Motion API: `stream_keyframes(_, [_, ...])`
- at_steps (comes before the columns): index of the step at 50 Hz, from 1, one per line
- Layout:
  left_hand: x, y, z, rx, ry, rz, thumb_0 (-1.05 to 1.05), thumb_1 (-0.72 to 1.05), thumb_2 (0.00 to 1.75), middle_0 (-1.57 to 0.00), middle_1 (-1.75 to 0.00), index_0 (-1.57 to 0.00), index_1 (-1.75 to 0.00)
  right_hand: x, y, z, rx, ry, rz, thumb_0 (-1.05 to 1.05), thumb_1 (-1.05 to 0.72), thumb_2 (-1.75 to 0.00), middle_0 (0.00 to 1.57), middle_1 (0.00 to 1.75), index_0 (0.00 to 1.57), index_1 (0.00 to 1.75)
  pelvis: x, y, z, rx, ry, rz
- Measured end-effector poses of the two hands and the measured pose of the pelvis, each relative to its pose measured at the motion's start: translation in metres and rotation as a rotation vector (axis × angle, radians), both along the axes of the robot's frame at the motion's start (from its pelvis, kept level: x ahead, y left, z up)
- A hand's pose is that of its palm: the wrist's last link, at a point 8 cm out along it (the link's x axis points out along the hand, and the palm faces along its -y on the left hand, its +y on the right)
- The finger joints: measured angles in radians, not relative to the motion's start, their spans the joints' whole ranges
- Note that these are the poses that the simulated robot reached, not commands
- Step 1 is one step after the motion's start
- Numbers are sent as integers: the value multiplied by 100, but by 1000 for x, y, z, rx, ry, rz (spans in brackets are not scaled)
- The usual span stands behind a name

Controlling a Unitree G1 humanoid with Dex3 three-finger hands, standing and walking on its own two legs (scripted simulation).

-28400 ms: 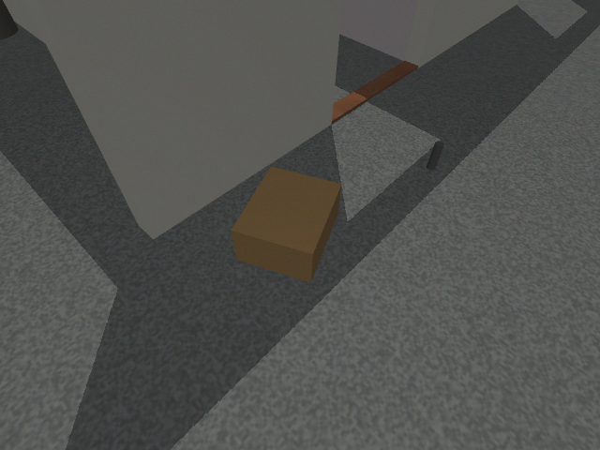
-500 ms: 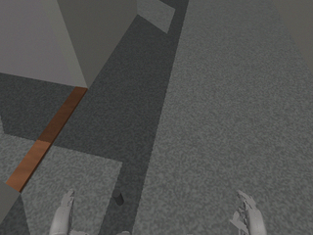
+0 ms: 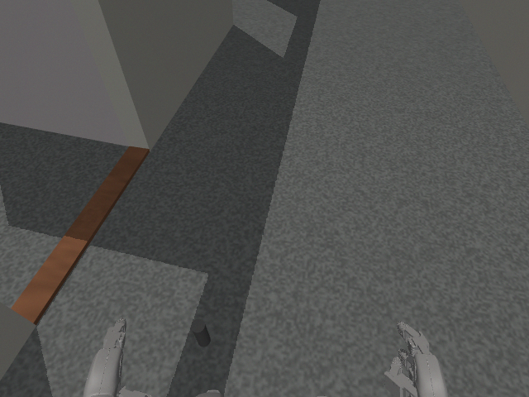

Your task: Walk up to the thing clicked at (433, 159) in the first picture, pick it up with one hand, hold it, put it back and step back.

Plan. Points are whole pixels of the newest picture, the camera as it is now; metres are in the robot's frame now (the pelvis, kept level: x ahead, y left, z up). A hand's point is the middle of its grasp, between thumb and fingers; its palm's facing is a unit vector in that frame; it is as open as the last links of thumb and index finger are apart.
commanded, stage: home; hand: left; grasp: from the side
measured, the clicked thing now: (201, 333) +0.42 +0.22 -0.65
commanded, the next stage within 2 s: stand in 0.32 s
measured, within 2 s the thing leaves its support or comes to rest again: neither
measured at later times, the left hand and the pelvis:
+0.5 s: hand (147, 377) +0.17 +0.18 -0.06, palm faces +0.11 -0.95 -0.28, open 17.2 cm; pelvis +0.00 +0.00 +0.00, yaw +0 degrees
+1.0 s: hand out of the picture +0.11 +0.24 -0.11, palm faces -0.03 -0.94 -0.35, open 7.8 cm; pelvis +0.00 +0.01 +0.02, yaw +0 degrees
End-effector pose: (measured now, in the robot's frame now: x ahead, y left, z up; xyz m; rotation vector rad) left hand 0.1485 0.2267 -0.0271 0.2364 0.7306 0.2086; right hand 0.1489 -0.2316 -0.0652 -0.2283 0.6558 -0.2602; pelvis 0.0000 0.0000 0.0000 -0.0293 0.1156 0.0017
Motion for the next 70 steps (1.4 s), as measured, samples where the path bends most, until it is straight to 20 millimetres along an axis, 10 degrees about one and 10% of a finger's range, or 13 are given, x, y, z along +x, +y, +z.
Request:
stream_keyframes(26, [1,2,0,-3,-4,0,-1,-49,10,-9,-10,-9,-9,2,0,2,-11,-4,-1,2,-90,-90,20,30,21,30,1,2,1,-3,-1,0])
stream_keyframes(41, [2,15,-21,42,37,-105,0,40,77,-20,-29,-20,-28,-5,-3,-13,-44,168,131,1,-90,-90,20,30,21,30,-4,4,6,16,-56,-1])
stream_keyframes(53, [-63,70,-51,61,352,-14,1,85,89,-20,-30,-20,-29,-61,-45,-13,-40,455,42,1,-90,-90,20,30,21,30,1,9,28,25,-124,1])
stream_keyframes(70, [-113,77,-43,36,535,62,1,91,90,-20,-30,-20,-30,-91,-29,-10,26,578,25,1,-90,-90,20,30,21,30,-4,15,53,29,-180,8])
